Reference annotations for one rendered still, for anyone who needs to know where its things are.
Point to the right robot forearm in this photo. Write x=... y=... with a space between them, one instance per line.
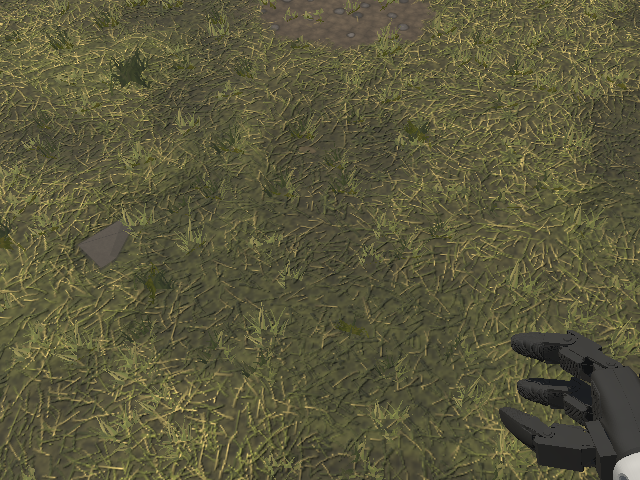
x=628 y=468

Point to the robot right hand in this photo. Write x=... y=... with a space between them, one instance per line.
x=609 y=408

